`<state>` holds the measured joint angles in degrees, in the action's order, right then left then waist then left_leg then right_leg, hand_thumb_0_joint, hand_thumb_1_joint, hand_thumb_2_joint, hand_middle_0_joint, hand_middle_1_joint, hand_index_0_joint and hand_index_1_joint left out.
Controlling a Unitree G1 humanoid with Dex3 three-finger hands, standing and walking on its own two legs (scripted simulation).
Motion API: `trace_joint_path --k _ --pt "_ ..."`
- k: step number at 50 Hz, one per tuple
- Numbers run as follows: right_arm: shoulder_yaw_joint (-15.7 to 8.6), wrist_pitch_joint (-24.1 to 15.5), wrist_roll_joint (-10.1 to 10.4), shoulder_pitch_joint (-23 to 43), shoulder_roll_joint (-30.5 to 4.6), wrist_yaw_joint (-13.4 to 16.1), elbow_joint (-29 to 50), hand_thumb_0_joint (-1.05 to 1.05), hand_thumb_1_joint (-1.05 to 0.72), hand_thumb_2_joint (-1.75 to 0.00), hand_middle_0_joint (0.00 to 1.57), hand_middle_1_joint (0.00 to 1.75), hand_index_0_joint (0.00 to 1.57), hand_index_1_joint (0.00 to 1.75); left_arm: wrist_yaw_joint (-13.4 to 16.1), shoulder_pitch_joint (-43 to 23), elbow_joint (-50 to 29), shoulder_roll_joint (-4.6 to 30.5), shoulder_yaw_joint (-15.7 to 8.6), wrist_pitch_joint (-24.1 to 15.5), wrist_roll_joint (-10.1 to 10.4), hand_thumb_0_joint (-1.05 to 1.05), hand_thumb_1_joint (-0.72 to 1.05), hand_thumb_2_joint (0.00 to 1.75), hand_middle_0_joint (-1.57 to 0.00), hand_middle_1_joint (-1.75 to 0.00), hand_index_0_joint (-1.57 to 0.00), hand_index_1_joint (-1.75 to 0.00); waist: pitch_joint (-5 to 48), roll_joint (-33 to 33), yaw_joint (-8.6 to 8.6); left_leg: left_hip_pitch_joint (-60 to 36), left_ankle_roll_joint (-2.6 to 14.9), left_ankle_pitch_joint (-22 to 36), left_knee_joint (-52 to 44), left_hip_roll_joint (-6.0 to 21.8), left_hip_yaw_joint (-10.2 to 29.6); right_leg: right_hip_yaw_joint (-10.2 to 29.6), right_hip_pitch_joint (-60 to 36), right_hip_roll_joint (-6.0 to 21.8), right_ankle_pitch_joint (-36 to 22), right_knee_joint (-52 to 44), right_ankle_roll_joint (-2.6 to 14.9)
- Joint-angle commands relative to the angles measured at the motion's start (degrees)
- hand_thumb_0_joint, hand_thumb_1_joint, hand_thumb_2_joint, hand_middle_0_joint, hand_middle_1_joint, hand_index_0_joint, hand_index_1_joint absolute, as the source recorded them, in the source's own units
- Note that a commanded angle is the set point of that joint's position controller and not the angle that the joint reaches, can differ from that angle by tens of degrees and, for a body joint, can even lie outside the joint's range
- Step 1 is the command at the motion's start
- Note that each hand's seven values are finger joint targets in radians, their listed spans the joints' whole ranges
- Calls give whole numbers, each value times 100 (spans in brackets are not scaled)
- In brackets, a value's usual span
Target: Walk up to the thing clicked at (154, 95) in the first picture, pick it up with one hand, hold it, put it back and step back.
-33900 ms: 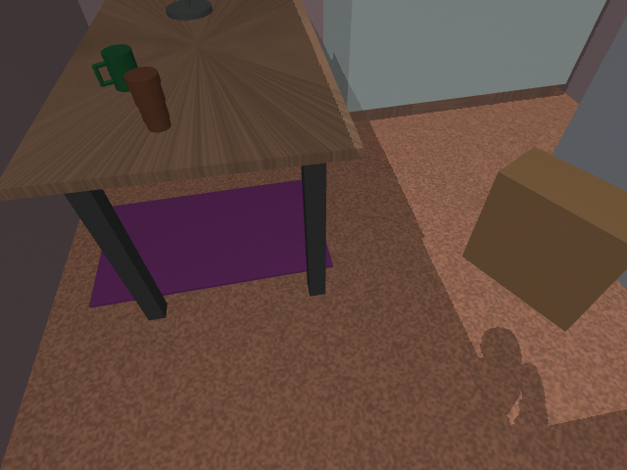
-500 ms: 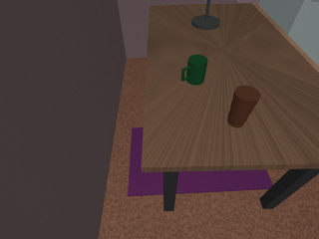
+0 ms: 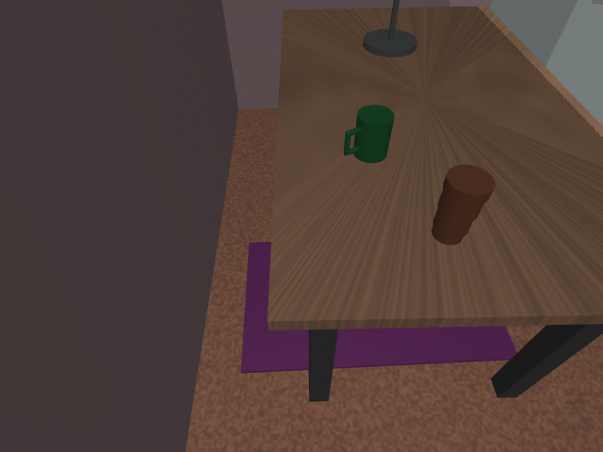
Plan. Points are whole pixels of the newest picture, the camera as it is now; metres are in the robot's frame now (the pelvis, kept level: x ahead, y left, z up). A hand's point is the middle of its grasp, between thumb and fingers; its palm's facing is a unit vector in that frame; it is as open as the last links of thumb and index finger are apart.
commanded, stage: stand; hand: right
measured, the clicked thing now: (457, 208) +0.51 -0.24 +0.01
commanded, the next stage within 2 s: step back in 1.46 s
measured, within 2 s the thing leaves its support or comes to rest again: neither
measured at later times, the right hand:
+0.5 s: hand out of the picture +0.08 -0.25 -0.16, palm faces -0.03 +0.94 -0.34, open 7.4 cm
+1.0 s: hand out of the picture +0.07 -0.25 -0.16, palm faces -0.02 +0.94 -0.34, open 7.4 cm
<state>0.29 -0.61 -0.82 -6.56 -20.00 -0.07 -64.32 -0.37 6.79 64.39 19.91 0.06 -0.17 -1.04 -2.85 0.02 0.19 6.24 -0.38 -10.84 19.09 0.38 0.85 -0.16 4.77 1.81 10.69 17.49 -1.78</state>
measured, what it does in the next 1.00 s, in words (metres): stands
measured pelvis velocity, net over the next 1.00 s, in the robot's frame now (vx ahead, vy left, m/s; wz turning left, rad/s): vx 0.00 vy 0.00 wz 0.00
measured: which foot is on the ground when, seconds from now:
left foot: down 0.00-1.00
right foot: down 0.00-1.00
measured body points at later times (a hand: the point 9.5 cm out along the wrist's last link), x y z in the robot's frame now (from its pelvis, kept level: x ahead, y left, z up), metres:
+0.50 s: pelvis +0.01 +0.00 +0.00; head +0.02 +0.00 +0.45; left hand +0.07 +0.30 -0.13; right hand +0.08 -0.30 -0.13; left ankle +0.00 +0.12 -0.75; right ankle -0.01 -0.14 -0.75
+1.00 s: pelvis +0.00 +0.00 +0.00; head +0.01 +0.00 +0.45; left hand +0.07 +0.30 -0.13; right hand +0.07 -0.30 -0.13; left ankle +0.00 +0.12 -0.75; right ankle -0.01 -0.14 -0.75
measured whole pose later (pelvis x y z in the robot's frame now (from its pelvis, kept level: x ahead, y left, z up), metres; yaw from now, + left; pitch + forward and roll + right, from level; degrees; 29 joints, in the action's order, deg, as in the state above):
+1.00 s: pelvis +0.00 +0.00 +0.00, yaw +0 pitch -2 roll +0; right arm 0.1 -0.6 -0.8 -7.0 -20.0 -0.1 -64.1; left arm -0.4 7.7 64.1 19.9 0.1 -0.2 -1.0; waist -2.9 0.2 0.1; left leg 5.9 -0.2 -10.9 18.9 0.2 0.5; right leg 0.2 4.7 2.1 10.8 17.6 -2.0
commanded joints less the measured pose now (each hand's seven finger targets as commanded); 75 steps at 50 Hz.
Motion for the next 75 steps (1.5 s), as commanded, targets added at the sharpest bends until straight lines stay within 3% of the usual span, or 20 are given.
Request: trace_joint_path --k 1,29,50,57,71,72,73,75 --pt "-232 -119 33 205 -1254 79 325 0 -90 -90 20 30 20 30 87 -125 -313 1202 -253 -108 41 0 90 90 -20 -30 -20 -30 353 66 -50 -5 141 904 -334 687 489 396 -21 575 -703 -212 266" --pt "-249 -114 40 148 -1253 85 359 0 -90 -90 20 30 20 30 107 -112 -368 1194 -242 -130 36 0 90 90 -20 -30 -20 -30 427 -16 -23 -103 163 1296 -202 687 423 397 -122 627 -1212 -178 260" --pt "-247 -116 35 136 -1255 67 359 0 -90 -90 20 30 20 30 88 -48 -344 1182 -242 -115 27 0 90 90 -20 -30 -20 -30 236 -2 -47 26 168 725 -376 678 472 410 50 573 -598 -225 257" --pt "-240 -134 29 91 -1243 70 350 0 -90 -90 20 30 20 30 89 -69 -355 1219 -258 -112 32 0 90 90 -20 -30 -20 -30 347 24 -44 -34 168 991 -343 697 459 425 -67 596 -837 -135 267" --pt "-246 -124 43 76 -1253 69 335 0 -90 -90 20 30 20 30 93 -38 -357 1209 -225 -113 48 0 90 90 -20 -30 -20 -30 319 -39 -40 -88 168 983 -294 687 442 449 40 600 -819 -149 282" --pt "-244 -127 32 85 -1239 68 333 0 -90 -90 20 30 20 30 95 -52 -356 1229 -234 -114 48 0 90 90 -20 -30 -20 -30 304 -60 -37 -69 159 1007 -303 685 452 447 58 590 -816 -145 280" --pt "-409 -13 85 227 -1583 57 418 0 -90 -90 20 30 20 30 122 -180 -596 1605 -443 -45 145 0 90 90 -20 -30 -20 -30 -210 -97 -14 278 286 1918 145 632 536 410 514 429 -1755 478 300" --pt "-453 48 131 95 -1553 57 534 0 -90 -90 20 30 20 30 165 -34 -719 1441 -429 4 164 0 90 90 -20 -30 -20 -30 137 39 -6 123 472 2595 302 776 491 190 439 281 -1803 901 321"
